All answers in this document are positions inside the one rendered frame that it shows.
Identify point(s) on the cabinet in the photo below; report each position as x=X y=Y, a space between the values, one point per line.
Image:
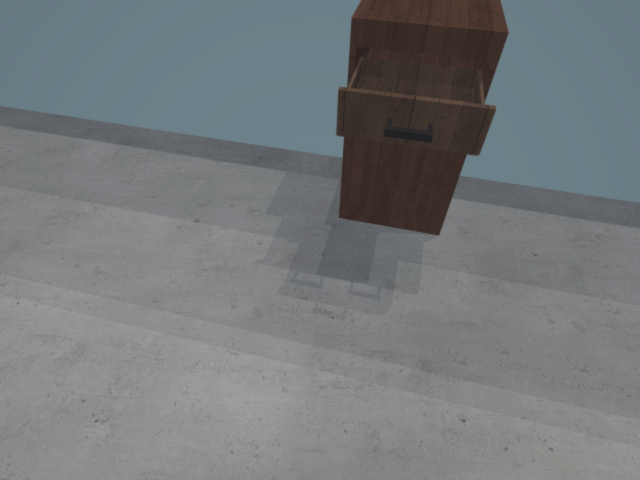
x=403 y=186

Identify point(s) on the handle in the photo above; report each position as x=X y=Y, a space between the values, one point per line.
x=407 y=133

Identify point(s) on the drawer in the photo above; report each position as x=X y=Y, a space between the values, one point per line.
x=415 y=95

